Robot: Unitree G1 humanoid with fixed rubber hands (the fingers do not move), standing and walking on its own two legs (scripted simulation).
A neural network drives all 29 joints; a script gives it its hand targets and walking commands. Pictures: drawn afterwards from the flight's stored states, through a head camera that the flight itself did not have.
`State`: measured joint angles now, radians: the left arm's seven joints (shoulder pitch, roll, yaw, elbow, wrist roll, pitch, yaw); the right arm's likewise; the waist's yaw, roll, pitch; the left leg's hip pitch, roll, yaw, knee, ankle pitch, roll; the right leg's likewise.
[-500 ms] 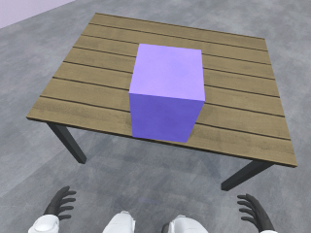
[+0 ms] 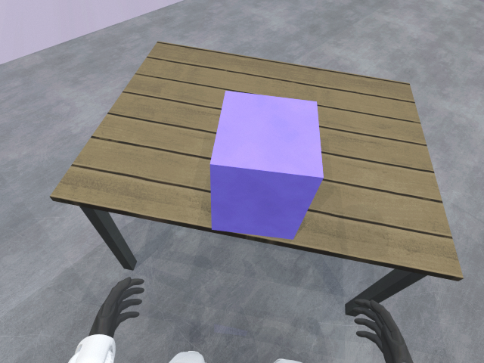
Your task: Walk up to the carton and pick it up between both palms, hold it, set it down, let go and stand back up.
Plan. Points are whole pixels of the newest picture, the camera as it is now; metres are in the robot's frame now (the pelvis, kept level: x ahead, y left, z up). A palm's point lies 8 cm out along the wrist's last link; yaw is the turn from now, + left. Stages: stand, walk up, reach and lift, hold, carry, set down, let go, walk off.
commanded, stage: reach and lift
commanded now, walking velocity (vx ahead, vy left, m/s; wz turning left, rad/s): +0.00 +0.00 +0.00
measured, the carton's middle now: (261, 169) +0.52 -0.02 -0.06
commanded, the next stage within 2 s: none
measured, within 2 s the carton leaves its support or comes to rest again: neither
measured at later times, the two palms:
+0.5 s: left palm (117, 307) +0.20 +0.21 -0.04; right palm (379, 328) +0.20 -0.22 -0.05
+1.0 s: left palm (133, 263) +0.26 +0.20 -0.02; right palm (374, 298) +0.24 -0.21 -0.04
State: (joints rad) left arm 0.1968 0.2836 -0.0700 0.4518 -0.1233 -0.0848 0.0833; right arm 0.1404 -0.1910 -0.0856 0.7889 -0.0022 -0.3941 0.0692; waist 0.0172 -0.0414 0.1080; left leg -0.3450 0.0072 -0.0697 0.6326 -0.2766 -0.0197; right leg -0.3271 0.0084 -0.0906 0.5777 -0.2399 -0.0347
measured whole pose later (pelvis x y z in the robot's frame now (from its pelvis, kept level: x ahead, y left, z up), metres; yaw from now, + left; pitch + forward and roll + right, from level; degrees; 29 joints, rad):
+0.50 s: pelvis +0.02 -0.01 +0.01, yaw +0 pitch +1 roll +0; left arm 0.22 0.28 -0.10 0.50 -0.22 -0.46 0.05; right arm 0.14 -0.12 -0.02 0.78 0.11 -0.58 0.02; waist 0.02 -0.04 0.10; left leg -0.30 0.00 -0.07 0.55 -0.26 -0.04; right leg -0.31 0.00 -0.09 0.55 -0.25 -0.03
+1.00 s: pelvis +0.03 -0.01 +0.01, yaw +0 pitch +1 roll +0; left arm 0.04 0.28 -0.15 0.50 -0.29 -0.38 0.08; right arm 0.08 -0.11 -0.02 0.67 0.14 -0.45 0.02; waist 0.02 -0.04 0.08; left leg -0.30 0.00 -0.07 0.55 -0.27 -0.03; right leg -0.31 0.00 -0.09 0.56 -0.27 -0.03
